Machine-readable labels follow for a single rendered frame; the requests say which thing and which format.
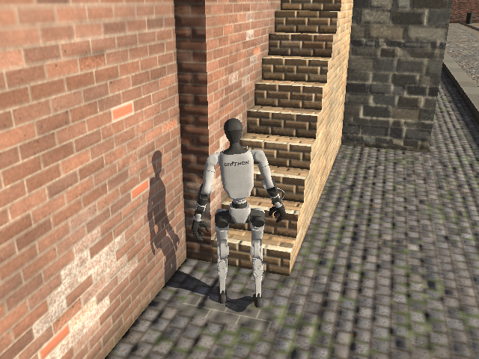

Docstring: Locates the right robot upper arm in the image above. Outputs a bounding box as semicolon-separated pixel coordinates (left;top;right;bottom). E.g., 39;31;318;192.
251;150;275;189

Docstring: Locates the left robot forearm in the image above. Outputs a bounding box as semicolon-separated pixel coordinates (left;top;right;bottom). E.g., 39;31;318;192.
193;183;209;221

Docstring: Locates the humanoid robot torso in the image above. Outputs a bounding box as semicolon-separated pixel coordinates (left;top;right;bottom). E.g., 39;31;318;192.
219;146;254;224

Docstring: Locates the robot right hand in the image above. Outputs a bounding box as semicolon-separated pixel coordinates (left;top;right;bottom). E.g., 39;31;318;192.
269;204;286;223

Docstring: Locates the left robot upper arm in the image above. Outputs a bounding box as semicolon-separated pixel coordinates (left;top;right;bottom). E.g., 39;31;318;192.
201;153;220;195

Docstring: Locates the left robot thigh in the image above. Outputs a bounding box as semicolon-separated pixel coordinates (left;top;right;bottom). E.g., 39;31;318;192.
215;209;230;259

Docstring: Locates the robot left hand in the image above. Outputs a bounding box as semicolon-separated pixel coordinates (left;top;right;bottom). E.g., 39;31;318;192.
192;220;209;241

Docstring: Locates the right robot forearm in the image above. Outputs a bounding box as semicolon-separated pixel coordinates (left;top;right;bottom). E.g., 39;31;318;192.
267;178;282;208

